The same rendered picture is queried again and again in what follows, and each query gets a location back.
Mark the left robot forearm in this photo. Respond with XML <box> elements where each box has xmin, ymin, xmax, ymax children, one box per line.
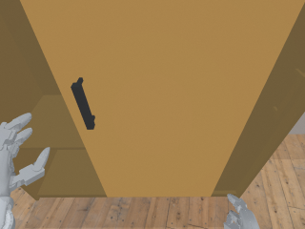
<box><xmin>0</xmin><ymin>195</ymin><xmax>16</xmax><ymax>229</ymax></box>

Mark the right robot hand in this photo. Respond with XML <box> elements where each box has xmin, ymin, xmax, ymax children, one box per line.
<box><xmin>223</xmin><ymin>194</ymin><xmax>260</xmax><ymax>229</ymax></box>

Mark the wardrobe door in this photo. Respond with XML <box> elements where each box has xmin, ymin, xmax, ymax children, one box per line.
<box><xmin>20</xmin><ymin>0</ymin><xmax>305</xmax><ymax>198</ymax></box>
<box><xmin>214</xmin><ymin>3</ymin><xmax>305</xmax><ymax>191</ymax></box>

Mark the left robot hand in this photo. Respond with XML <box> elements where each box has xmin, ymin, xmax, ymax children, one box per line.
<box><xmin>0</xmin><ymin>113</ymin><xmax>51</xmax><ymax>197</ymax></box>

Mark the handle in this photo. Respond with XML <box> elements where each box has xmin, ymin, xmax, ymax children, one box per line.
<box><xmin>274</xmin><ymin>73</ymin><xmax>305</xmax><ymax>120</ymax></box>
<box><xmin>71</xmin><ymin>77</ymin><xmax>95</xmax><ymax>130</ymax></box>

